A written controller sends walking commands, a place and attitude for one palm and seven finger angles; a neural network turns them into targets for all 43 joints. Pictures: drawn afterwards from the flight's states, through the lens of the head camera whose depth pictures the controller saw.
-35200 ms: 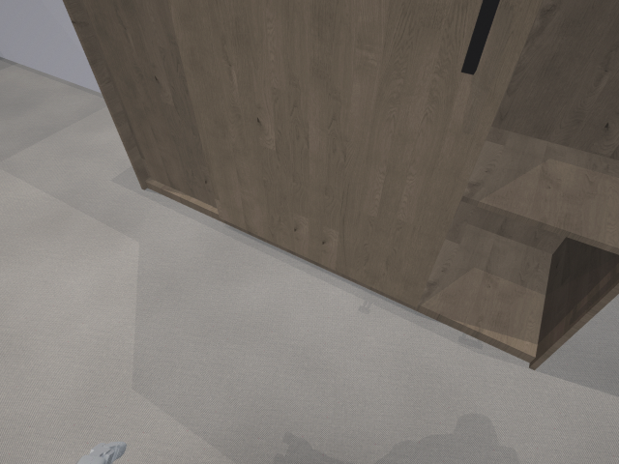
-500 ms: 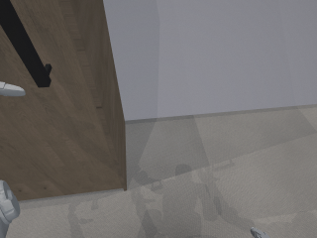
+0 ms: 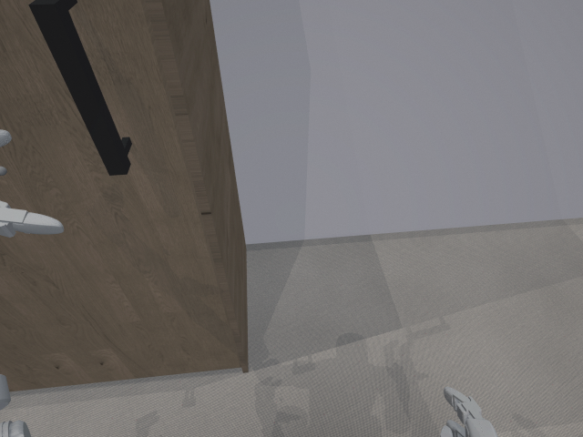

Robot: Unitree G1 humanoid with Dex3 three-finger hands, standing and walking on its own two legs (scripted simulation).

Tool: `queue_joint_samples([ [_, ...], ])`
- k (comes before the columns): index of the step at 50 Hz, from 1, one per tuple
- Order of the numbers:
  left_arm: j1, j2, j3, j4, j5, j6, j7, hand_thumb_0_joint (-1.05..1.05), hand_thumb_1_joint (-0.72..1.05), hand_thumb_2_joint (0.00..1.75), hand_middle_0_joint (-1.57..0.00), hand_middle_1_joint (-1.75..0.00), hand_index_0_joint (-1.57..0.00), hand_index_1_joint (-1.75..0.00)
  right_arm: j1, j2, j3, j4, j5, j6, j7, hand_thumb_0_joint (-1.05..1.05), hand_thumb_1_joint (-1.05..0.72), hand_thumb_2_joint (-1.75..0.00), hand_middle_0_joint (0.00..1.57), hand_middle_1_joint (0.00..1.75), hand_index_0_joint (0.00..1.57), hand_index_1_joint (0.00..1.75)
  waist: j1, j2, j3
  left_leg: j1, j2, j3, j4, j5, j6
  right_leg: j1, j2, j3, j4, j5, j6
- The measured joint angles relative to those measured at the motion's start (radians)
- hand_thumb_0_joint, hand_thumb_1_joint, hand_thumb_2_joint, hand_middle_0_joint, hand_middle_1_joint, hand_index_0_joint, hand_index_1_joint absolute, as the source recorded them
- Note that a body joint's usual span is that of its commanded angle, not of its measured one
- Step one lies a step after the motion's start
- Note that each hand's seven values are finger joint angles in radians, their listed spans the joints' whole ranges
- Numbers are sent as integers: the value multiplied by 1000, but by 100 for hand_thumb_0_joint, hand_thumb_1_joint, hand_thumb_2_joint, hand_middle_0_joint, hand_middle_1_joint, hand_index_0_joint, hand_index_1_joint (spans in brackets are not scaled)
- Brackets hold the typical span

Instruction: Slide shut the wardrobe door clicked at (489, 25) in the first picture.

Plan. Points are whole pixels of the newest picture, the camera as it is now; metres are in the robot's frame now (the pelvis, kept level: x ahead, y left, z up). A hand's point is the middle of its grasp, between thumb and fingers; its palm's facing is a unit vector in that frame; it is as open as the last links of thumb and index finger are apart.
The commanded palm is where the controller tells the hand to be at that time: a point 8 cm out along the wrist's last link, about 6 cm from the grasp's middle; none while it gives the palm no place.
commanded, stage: slip the hand off the handle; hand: left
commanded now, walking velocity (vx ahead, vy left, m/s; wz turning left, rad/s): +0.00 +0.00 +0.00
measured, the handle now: (95, 91) +0.44 +0.29 +0.27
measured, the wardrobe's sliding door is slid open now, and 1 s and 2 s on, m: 0.00 0.00 0.00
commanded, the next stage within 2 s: draw the hand back to the body in 0.30 s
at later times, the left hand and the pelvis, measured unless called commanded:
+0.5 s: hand (7, 191) +0.28 +0.32 +0.24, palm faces +0.41 -0.90 -0.13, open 14.7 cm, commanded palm +0.22 +0.36 +0.24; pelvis -0.01 +0.00 +0.01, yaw +2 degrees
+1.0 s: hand (13, 270) +0.22 +0.29 +0.20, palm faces +0.41 -0.89 -0.19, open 14.4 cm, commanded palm +0.16 +0.33 +0.21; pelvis -0.02 -0.02 +0.00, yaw +3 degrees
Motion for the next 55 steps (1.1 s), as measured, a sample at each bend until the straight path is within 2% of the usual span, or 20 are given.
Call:
queue_joint_samples([
  [5, -1, -26, -59, -53, 1, 35, 6, -2, -56, 20, -25, -115, -25, -115, -40, -2, 14, -2, 2, -21, -16, 1, -90, -90, 20, 30, 21, 30, 32, 2, 14, 9, -15, -25, 0, 12, 4, 22, -13, -26, -5, 4, 4],
  [9, 1, -53, -111, -93, -3, 36, 6, -2, -56, 20, -25, -115, -25, -115, -67, -1, 24, 1, 0, -36, -28, 1, -90, -90, 20, 30, 21, 30, 45, -2, 27, 17, -23, -36, -7, 24, 5, 33, -21, -37, -8, 9, 5],
  [13, 14, -72, -132, -126, -8, 36, 19, -2, -56, 20, -25, -115, -25, -115, -83, 9, 35, 6, -6, -49, -30, 1, -90, -90, 20, 30, 21, 30, 43, -9, 35, 30, -23, -36, -18, 32, 4, 44, -20, -37, -17, 16, 3],
  [22, 33, -57, -108, -147, 7, 54, 58, -2, -56, 20, -25, -115, -26, -115, -48, 14, 40, 26, -11, -53, -23, 1, -90, -90, 21, 31, 21, 30, 31, -5, 36, 58, -13, -30, -40, 38, -4, 69, -10, -31, -40, 25, -4],
  [23, 33, -56, -104, -139, -23, 69, 39, -2, -56, 20, -25, -115, -26, -115, -43, 10, 41, 32, -4, -52, -26, 1, -90, -90, 21, 31, 21, 30, 29, -1, 36, 63, -13, -32, -44, 38, -4, 75, -10, -32, -44, 26, -4],
  [27, 44, -39, -88, -98, -127, 220, -89, -2, -56, 20, -25, -115, -25, -115, -24, -9, 49, 53, 27, -47, -45, 1, -90, -90, 21, 31, 21, 30, 23, 12, 23, 92, -13, -35, -65, 43, -5, 105, -9, -34, -67, 31, -5],
  [31, 94, -14, -71, -97, -182, 368, -198, -2, -56, 20, -25, -115, -25, -115, -17, -28, 50, 37, 53, -54, -48, 2, -90, -90, 20, 31, 21, 30, 17, 20, 15, 125, -11, -31, -76, 40, -7, 134, -7, -29, -74, 28, -8],
  [33, 125, -17, -68, -136, -194, 399, -221, -2, -56, 20, -25, -115, -25, -115, -21, -36, 46, 21, 56, -63, -42, 2, -90, -90, 20, 30, 20, 30, 18, 23, 14, 137, -9, -30, -75, 36, -8, 146, -5, -28, -73, 25, -9],
  [39, 184, -41, -49, -216, -226, 365, -195, -2, -55, 20, -25, -115, -25, -115, -56, -33, 38, -9, 51, -83, -21, 2, -90, -90, 20, 30, 20, 30, 31, 22, -2, 138, -5, -38, -59, 29, -15, 150, 0, -36, -59, 16, -15],
  [44, 204, -52, -60, -204, -205, 398, -179, -2, -55, 20, -25, -115, -25, -115, -82, -33, 42, -20, 55, -83, -19, 2, -90, -90, 20, 30, 20, 30, 50, 23, 3, 126, -3, -51, -45, 31, -20, 144, 2, -50, -49, 14, -19],
  [47, 235, -74, -85, -240, -192, 393, -178, -2, -52, 22, -25, -113, -25, -113, -88, -31, 43, -25, 53, -88, -22, 2, -90, -90, 20, 30, 20, 30, 59, 27, 15, 125, -3, -58, -40, 33, -21, 147, 3, -56, -47, 16, -21],
  [48, 251, -78, -106, -266, -160, 361, -143, -2, -51, 22, -25, -112, -25, -112, -90, -29, 41, -23, 37, -95, -17, 2, -90, -90, 20, 30, 20, 30, 59, 28, 20, 124, -1, -60, -39, 34, -22, 147, 4, -59, -49, 17, -21],
  [51, 304, -95, -148, -321, -74, 209, 22, -2, -45, 25, -25, -108, -25, -109, -99, -18, 37, -11, -1, -118, 6, 1, -90, -90, 20, 30, 20, 30, 51, 23, 41, 110, 1, -65, -42, 43, -26, 135, 7, -63, -55, 27, -24],
  [55, 374, -131, -154, -378, -13, 66, 156, -2, -33, 31, -24, -102, -25, -102, -89, -4, 29, 10, -21, -114, 22, 1, -90, -90, 20, 30, 21, 30, 49, 16, 71, 107, 3, -57, -62, 58, -26, 127, 9, -55, -70, 42, -25],
])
